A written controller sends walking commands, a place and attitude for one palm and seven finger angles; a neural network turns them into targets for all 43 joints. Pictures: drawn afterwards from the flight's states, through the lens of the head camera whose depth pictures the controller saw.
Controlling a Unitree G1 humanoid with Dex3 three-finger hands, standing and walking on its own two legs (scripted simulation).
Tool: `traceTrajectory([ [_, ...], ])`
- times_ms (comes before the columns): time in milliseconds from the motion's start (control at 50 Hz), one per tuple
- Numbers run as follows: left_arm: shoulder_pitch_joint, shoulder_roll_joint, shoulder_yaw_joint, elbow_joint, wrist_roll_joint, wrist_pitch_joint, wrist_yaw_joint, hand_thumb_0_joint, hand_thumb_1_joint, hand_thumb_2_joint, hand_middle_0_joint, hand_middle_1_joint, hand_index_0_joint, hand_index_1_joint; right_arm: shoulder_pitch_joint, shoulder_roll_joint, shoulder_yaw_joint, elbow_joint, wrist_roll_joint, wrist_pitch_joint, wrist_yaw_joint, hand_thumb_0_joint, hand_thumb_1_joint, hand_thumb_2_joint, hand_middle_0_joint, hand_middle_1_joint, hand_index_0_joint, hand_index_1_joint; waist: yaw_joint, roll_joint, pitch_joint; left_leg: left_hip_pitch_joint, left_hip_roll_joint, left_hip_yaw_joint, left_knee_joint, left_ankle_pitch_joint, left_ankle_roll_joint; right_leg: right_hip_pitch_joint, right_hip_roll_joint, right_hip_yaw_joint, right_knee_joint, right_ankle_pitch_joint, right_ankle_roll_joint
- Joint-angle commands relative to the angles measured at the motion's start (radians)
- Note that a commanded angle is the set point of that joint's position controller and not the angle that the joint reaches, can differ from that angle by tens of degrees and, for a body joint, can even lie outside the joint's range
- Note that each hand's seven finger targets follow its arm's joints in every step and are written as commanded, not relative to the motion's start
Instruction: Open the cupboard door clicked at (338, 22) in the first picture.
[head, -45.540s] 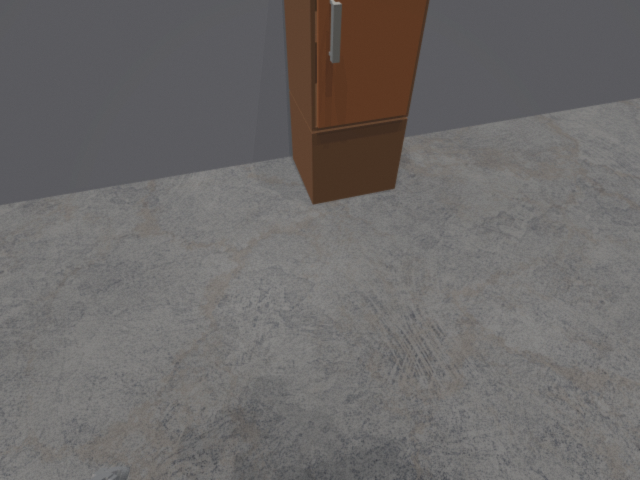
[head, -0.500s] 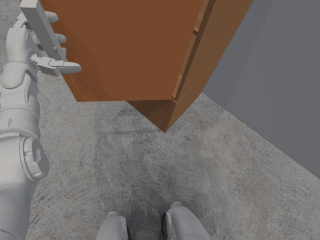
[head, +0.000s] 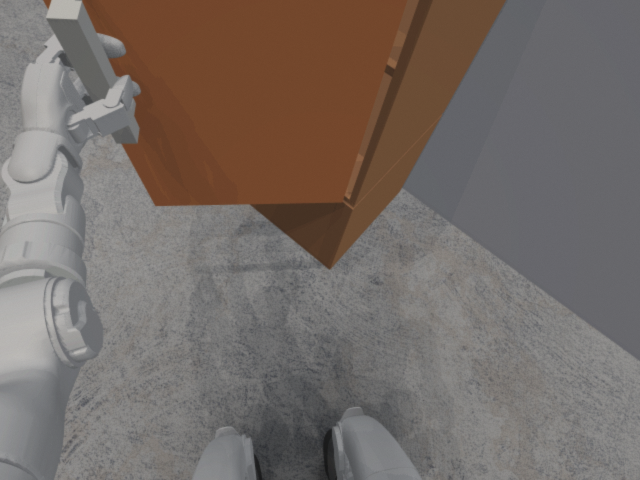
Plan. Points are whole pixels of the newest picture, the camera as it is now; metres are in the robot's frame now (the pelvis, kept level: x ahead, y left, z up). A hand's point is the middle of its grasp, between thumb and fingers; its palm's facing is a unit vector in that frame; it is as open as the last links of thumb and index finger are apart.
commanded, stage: pull the door open along its arc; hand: left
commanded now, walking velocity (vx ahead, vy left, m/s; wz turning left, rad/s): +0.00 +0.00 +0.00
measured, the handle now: (104, 69) +0.59 +0.19 +0.09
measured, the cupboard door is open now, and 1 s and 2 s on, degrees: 45 77 90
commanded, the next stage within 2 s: open thumb and fingers to let go in 1.18 s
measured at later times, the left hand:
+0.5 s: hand (121, 139) +0.49 +0.17 +0.09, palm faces -0.03 -1.00 -0.01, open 6.3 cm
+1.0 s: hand (198, 239) +0.36 +0.09 +0.09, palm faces +0.39 -0.92 +0.00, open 6.5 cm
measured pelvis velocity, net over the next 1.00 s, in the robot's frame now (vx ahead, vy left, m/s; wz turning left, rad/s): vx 0.02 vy -0.03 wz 0.04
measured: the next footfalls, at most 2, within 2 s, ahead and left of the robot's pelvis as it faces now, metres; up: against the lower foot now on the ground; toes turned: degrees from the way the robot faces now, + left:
none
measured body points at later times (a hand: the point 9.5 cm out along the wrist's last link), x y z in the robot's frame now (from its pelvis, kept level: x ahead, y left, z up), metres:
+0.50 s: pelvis +0.01 +0.00 +0.02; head +0.12 +0.00 +0.45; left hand +0.49 +0.22 +0.09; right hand +0.01 -0.26 -0.10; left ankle +0.00 +0.10 -0.67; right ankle +0.02 -0.13 -0.67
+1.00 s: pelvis +0.02 -0.03 +0.03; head +0.06 -0.04 +0.47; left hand +0.34 +0.13 +0.09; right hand +0.18 -0.24 -0.08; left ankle +0.00 +0.10 -0.67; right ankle +0.02 -0.13 -0.67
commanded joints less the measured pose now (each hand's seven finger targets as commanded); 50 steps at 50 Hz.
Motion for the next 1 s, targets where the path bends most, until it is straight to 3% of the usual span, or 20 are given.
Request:
traceTrajectory([
  [0,-0.423,0.277,0.045,-0.220,-0.027,-0.057,0.024,0.000,0.900,0.900,-0.400,-1.350,-0.400,-1.350,0.200,-0.185,-0.072,-0.034,0.001,-0.008,-0.009,0.000,-0.900,-0.900,0.200,0.300,0.200,0.300,0.006,0.118,-0.525,0.381,-0.036,-0.069,-0.101,0.475,-0.004,0.221,0.047,0.018,-0.080,0.365,-0.021],
  [40,-0.440,0.273,0.036,-0.246,-0.030,-0.065,0.022,0.000,0.900,0.900,-0.400,-1.350,-0.400,-1.350,0.199,-0.185,-0.070,-0.038,0.000,-0.009,-0.010,0.000,-0.900,-0.900,0.200,0.300,0.200,0.300,0.003,0.127,-0.522,0.386,-0.036,-0.069,-0.105,0.478,-0.002,0.225,0.048,0.018,-0.079,0.370,-0.024],
  [80,-0.426,0.281,0.046,-0.274,-0.026,-0.074,0.023,0.000,0.900,0.900,-0.400,-1.350,-0.400,-1.350,0.195,-0.185,-0.075,-0.037,0.000,-0.009,-0.009,0.000,-0.900,-0.900,0.200,0.300,0.200,0.300,0.018,0.172,-0.567,0.437,-0.034,-0.072,-0.104,0.508,-0.010,0.215,0.047,0.018,-0.077,0.374,-0.025],
  [100,-0.500,0.231,-0.006,-0.275,-0.027,-0.074,0.026,0.000,0.900,0.900,-0.400,-1.350,-0.400,-1.350,0.191,-0.181,-0.071,-0.027,0.000,-0.011,-0.007,0.000,-0.900,-0.900,0.200,0.300,0.200,0.300,-0.016,0.160,-0.536,0.430,-0.031,-0.077,-0.102,0.486,-0.009,0.185,0.048,0.017,-0.081,0.357,-0.021],
  [140,-0.449,0.225,0.009,-0.244,-0.032,-0.075,0.031,0.000,0.900,0.900,-0.400,-1.350,-0.400,-1.350,0.202,-0.185,-0.075,-0.025,-0.001,-0.013,-0.006,0.000,-0.900,-0.900,0.200,0.300,0.200,0.300,-0.005,0.135,-0.511,0.429,-0.031,-0.080,-0.107,0.479,-0.007,0.182,0.052,0.011,-0.086,0.339,-0.027],
  [220,-0.344,0.221,0.016,-0.287,-0.033,-0.078,0.025,0.000,0.900,0.900,-0.400,-1.350,-0.400,-1.350,0.189,-0.182,-0.080,-0.040,0.002,-0.009,0.000,0.000,-0.900,-0.900,0.200,0.300,0.200,0.300,0.035,0.155,-0.564,0.452,-0.034,-0.069,-0.117,0.516,-0.013,0.230,0.050,0.012,-0.084,0.378,-0.027],
  [300,-0.195,0.175,0.007,-0.333,-0.064,-0.071,0.013,0.000,0.900,0.900,-0.400,-1.350,-0.400,-1.350,0.172,-0.177,-0.087,-0.065,0.012,-0.001,0.004,0.000,-0.900,-0.900,0.200,0.300,0.200,0.300,0.060,0.086,-0.538,0.421,-0.039,-0.050,-0.139,0.525,-0.006,0.306,0.052,0.015,-0.096,0.431,-0.026],
  [380,-0.017,0.126,-0.006,-0.449,-0.096,-0.063,0.007,0.000,0.900,0.900,-0.400,-1.350,-0.400,-1.350,0.137,-0.168,-0.095,-0.098,0.025,0.002,0.008,0.000,-0.900,-0.900,0.200,0.300,0.200,0.300,0.101,0.070,-0.541,0.429,-0.042,-0.032,-0.167,0.554,-0.005,0.381,0.049,0.016,-0.106,0.483,-0.028],
  [460,0.162,0.075,-0.021,-0.573,-0.130,-0.053,0.014,0.000,0.900,0.900,-0.400,-1.350,-0.400,-1.350,0.094,-0.156,-0.100,-0.130,0.039,-0.001,0.010,0.000,-0.900,-0.900,0.200,0.300,0.200,0.300,0.135,0.051,-0.496,0.415,-0.046,-0.011,-0.199,0.567,-0.002,0.453,0.040,0.022,-0.121,0.534,-0.028],
  [500,0.290,0.019,-0.049,-0.635,-0.144,-0.046,0.018,0.000,0.900,0.900,-0.400,-1.350,-0.400,-1.350,0.069,-0.145,-0.103,-0.147,0.044,-0.008,0.014,0.000,-0.900,-0.900,0.200,0.300,0.200,0.300,0.153,0.023,-0.469,0.417,-0.047,-0.002,-0.213,0.575,-0.002,0.477,0.037,0.022,-0.129,0.547,-0.027],
  [520,0.308,-0.003,0.024,-0.708,-0.188,-0.047,0.102,0.000,0.900,0.900,-0.400,-1.350,-0.400,-1.350,0.050,-0.127,-0.107,-0.152,0.041,-0.016,0.016,0.000,-0.900,-0.900,0.200,0.300,0.200,0.300,0.195,0.022,-0.454,0.398,-0.048,0.007,-0.224,0.563,-0.010,0.491,0.038,0.016,-0.140,0.536,-0.022],
  [620,0.508,-0.192,-0.072,-0.863,-0.129,-0.029,0.346,0.000,0.900,0.900,-0.400,-1.350,-0.400,-1.350,-0.006,-0.100,-0.112,-0.152,0.029,-0.052,0.037,0.000,-0.900,-0.900,0.200,0.300,0.200,0.300,0.201,-0.003,-0.394,0.412,-0.051,0.014,-0.245,0.546,-0.027,0.494,0.030,0.004,-0.142,0.517,-0.019],
  [640,0.500,-0.200,-0.067,-0.901,-0.117,-0.030,0.396,0.000,0.900,0.900,-0.400,-1.350,-0.400,-1.350,-0.015,-0.096,-0.111,-0.153,0.022,-0.056,0.037,0.000,-0.900,-0.900,0.200,0.300,0.200,0.300,0.206,-0.019,-0.391,0.409,-0.052,0.014,-0.243,0.543,-0.026,0.507,0.029,0.005,-0.144,0.521,-0.022],
  [720,0.522,-0.343,-0.163,-0.940,-0.037,-0.015,0.579,0.000,0.900,0.900,-0.400,-1.350,-0.400,-1.350,-0.073,-0.072,-0.108,-0.141,-0.004,-0.063,0.037,0.000,-0.900,-0.900,0.200,0.300,0.200,0.300,0.199,-0.061,-0.349,0.399,-0.057,0.013,-0.246,0.459,-0.030,0.497,0.014,0.008,-0.149,0.470,-0.021],
  [740,0.510,-0.361,-0.199,-0.964,-0.007,-0.020,0.609,0.000,0.900,0.900,-0.400,-1.350,-0.400,-1.350,-0.074,-0.071,-0.109,-0.139,-0.010,-0.065,0.034,0.000,-0.900,-0.900,0.200,0.300,0.200,0.300,0.188,-0.098,-0.347,0.403,-0.055,0.004,-0.247,0.447,-0.028,0.500,0.012,0.006,-0.152,0.456,-0.022],
  [800,0.543,-0.451,-0.293,-1.006,0.052,-0.015,0.671,0.000,0.900,0.900,-0.400,-1.350,-0.400,-1.350,-0.117,-0.052,-0.107,-0.139,-0.022,-0.070,0.030,0.000,-0.900,-0.900,0.200,0.300,0.200,0.300,0.197,-0.029,-0.357,0.433,-0.060,0.010,-0.249,0.432,-0.030,0.498,0.003,0.012,-0.154,0.444,-0.028],
  [840,0.561,-0.493,-0.332,-1.049,0.068,-0.012,0.712,0.000,0.900,0.900,-0.400,-1.350,-0.400,-1.350,-0.134,-0.045,-0.107,-0.144,-0.030,-0.073,0.027,0.000,-0.900,-0.900,0.200,0.300,0.200,0.300,0.196,-0.064,-0.366,0.440,-0.061,0.006,-0.247,0.436,-0.026,0.517,0.002,0.015,-0.162,0.452,-0.029],
  [880,0.625,-0.544,-0.398,-1.094,0.089,-0.010,0.724,0.000,0.900,0.900,-0.400,-1.350,-0.400,-1.350,-0.154,-0.036,-0.107,-0.149,-0.033,-0.076,0.028,0.000,-0.900,-0.900,0.200,0.300,0.200,0.300,0.204,-0.051,-0.380,0.461,-0.061,0.009,-0.249,0.448,-0.027,0.535,-0.003,0.018,-0.161,0.473,-0.031],
  [940,0.663,-0.580,-0.462,-1.127,0.103,0.003,0.728,0.000,0.900,0.900,-0.400,-1.350,-0.400,-1.350,-0.180,-0.033,-0.102,-0.155,-0.032,-0.077,0.022,0.000,-0.900,-0.900,0.200,0.300,0.200,0.300,0.190,-0.085,-0.325,0.457,-0.060,0.005,-0.259,0.404,-0.023,0.535,-0.007,0.021,-0.185,0.443,-0.030],
  [980,0.704,-0.610,-0.499,-1.158,0.108,0.003,0.730,0.000,0.900,0.900,-0.400,-1.350,-0.400,-1.350,-0.202,-0.025,-0.100,-0.160,-0.033,-0.082,0.018,0.000,-0.900,-0.900,0.200,0.300,0.200,0.300,0.197,-0.082,-0.302,0.462,-0.062,0.004,-0.267,0.384,-0.023,0.534,-0.012,0.024,-0.193,0.425,-0.030],
])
